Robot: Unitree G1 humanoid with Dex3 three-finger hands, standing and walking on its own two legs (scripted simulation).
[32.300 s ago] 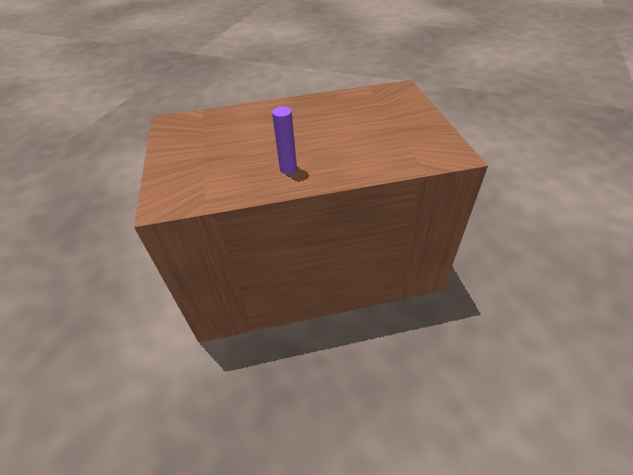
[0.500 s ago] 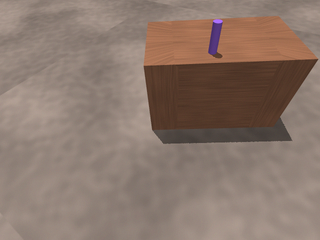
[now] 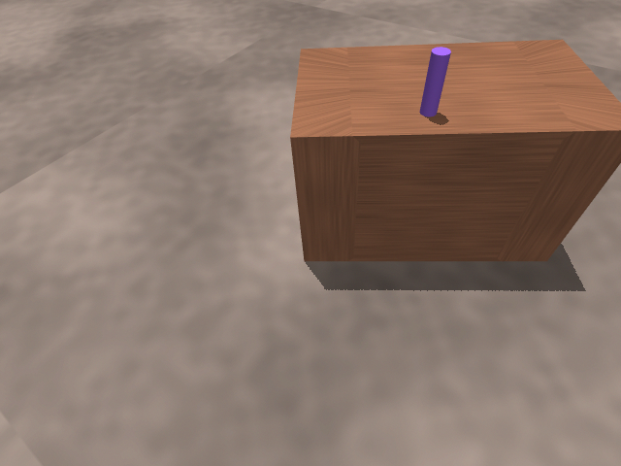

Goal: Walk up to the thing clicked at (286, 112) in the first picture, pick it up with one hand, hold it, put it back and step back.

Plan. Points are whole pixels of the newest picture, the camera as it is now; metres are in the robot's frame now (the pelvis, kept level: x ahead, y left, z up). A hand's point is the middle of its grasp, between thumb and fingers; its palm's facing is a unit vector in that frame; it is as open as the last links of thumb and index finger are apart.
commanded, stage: step back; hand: right
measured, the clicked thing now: (434, 83) +1.06 -0.28 -0.07
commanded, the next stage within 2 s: stand in 0.24 s
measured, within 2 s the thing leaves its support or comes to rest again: neither
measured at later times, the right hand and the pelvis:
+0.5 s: hand out of the picture +0.12 -0.24 -0.13, palm faces +0.00 +0.94 -0.34, open 7.4 cm; pelvis +0.00 +0.01 +0.02, yaw -1 degrees
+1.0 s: hand out of the picture +0.02 -0.27 -0.14, palm faces +0.00 +0.95 -0.32, open 7.4 cm; pelvis -0.03 -0.01 +0.02, yaw -1 degrees
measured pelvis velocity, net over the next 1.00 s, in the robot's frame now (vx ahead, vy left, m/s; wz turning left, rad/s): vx -0.03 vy -0.01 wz -0.01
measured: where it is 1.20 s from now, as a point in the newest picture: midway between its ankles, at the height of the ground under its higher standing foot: outside the picture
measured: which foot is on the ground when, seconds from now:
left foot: down 0.00-1.00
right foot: down 0.00-1.00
